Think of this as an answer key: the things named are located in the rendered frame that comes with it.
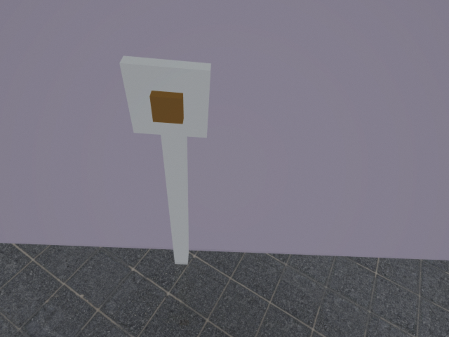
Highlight panel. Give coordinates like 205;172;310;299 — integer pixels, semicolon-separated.
119;56;211;265

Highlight button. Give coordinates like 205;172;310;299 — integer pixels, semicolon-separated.
150;91;184;124

